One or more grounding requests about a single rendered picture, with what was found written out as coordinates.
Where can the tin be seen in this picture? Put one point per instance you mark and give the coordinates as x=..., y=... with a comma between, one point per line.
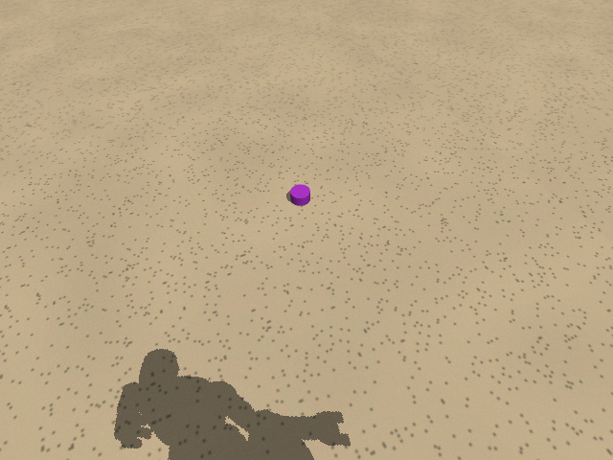
x=300, y=195

